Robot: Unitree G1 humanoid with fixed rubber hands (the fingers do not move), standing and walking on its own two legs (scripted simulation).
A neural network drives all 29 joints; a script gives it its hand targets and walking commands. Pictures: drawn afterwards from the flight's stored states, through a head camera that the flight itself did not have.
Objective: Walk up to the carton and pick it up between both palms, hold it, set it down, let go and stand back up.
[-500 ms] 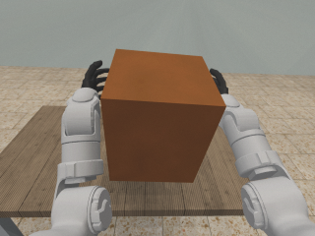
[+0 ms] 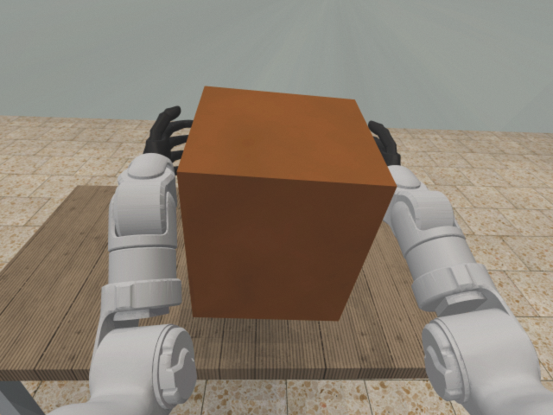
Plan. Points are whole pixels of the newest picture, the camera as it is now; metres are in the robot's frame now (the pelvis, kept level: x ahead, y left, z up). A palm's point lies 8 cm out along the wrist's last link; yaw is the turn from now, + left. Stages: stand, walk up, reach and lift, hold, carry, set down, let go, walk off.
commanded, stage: hold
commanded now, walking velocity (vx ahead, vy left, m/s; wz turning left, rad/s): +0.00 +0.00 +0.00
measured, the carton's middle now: (274, 207) +0.36 +0.01 +0.20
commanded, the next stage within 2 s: none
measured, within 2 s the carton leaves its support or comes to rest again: neither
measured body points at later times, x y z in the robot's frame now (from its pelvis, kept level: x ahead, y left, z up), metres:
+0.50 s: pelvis +0.00 +0.00 +0.00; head -0.08 +0.02 +0.44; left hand +0.38 +0.16 +0.27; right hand +0.39 -0.15 +0.25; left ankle +0.02 +0.13 -0.75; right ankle -0.01 -0.12 -0.75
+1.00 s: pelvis +0.00 +0.00 +0.00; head -0.08 +0.03 +0.44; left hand +0.37 +0.16 +0.27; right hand +0.38 -0.15 +0.25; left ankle +0.02 +0.13 -0.75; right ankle -0.01 -0.12 -0.75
